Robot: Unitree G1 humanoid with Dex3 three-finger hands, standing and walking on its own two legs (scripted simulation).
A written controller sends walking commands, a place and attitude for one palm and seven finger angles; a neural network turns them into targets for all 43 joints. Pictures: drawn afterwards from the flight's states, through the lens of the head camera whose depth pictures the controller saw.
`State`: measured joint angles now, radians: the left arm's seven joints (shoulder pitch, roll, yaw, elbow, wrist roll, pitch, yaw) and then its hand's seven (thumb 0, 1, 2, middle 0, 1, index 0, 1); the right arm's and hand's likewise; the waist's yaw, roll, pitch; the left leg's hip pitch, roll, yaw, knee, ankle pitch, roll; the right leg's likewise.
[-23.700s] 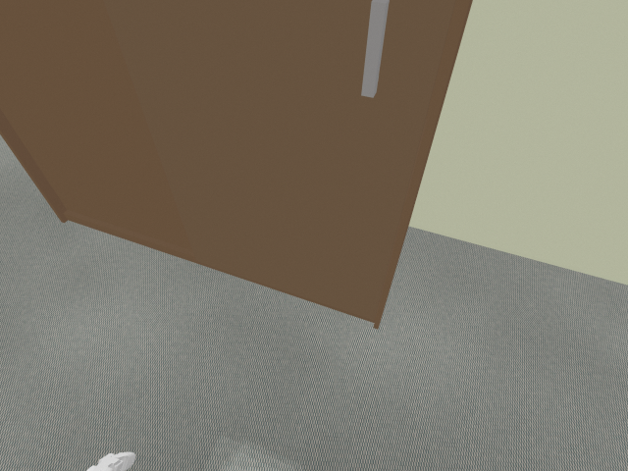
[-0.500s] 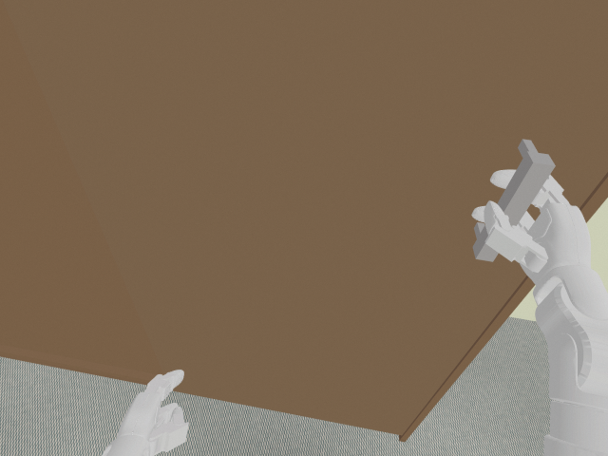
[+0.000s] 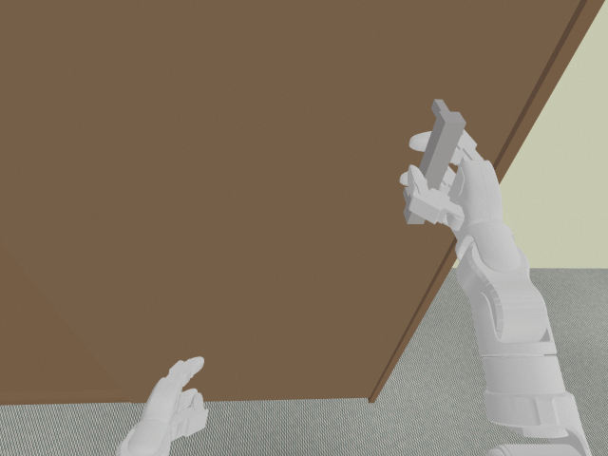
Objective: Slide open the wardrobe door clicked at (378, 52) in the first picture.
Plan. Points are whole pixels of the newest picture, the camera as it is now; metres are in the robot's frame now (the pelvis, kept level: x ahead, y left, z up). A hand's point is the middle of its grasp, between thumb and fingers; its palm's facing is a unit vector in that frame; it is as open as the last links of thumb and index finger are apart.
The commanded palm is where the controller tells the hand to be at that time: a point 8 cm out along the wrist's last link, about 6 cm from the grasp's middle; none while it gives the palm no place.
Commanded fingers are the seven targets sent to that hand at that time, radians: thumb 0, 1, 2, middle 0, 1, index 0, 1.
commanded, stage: step sideways, sliding the door along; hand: right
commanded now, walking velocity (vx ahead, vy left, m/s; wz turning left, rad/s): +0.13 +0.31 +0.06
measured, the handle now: (426, 164) +0.42 -0.14 +0.21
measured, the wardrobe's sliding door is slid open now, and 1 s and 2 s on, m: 0.00 0.08 0.39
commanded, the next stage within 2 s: none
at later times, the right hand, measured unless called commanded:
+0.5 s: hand (400, 193) +0.38 -0.10 +0.19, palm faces +0.20 +0.98 -0.07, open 6.3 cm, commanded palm +0.35 -0.11 +0.21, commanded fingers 0.00 -0.90 -0.90 0.45 1.40 0.45 1.40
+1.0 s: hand (340, 188) +0.39 -0.03 +0.19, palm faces +0.37 +0.92 -0.08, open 6.5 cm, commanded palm +0.35 -0.01 +0.18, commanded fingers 0.00 -0.90 -0.90 0.45 1.40 0.45 1.40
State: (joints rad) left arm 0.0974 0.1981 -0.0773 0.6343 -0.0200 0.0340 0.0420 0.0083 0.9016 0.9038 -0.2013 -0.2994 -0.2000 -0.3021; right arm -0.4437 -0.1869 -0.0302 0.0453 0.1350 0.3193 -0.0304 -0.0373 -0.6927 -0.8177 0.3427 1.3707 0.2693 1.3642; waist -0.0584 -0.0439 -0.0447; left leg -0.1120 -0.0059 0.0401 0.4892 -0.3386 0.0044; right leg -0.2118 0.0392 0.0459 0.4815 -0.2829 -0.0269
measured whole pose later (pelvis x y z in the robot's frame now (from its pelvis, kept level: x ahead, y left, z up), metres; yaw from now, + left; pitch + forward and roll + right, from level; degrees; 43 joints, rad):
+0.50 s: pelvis -0.01 +0.06 -0.02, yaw -3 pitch -2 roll +1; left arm 0.20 0.27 0.02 0.69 -0.03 -0.01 0.08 0.01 0.90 0.90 -0.20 -0.30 -0.20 -0.30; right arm -0.56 -0.22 -0.08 0.12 0.07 -0.02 -0.14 -0.06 -0.74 -0.82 0.46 1.40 0.20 1.29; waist -0.04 -0.01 0.15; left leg -0.37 -0.01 0.10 0.77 -0.35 0.05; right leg -0.32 -0.04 -0.05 0.68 -0.34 -0.04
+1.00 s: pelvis +0.04 +0.18 -0.01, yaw -6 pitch -2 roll +2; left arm -0.04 0.23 0.02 0.59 -0.05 -0.10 0.01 0.01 0.90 0.90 -0.20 -0.30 -0.20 -0.30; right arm -0.35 -0.19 -0.16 -0.23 0.08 -0.04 -0.15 -0.07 -0.69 -0.83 0.52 1.44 0.22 1.28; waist -0.08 -0.07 0.27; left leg -0.31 0.06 0.09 0.60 -0.23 -0.03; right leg -0.36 -0.08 0.00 0.83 -0.51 0.04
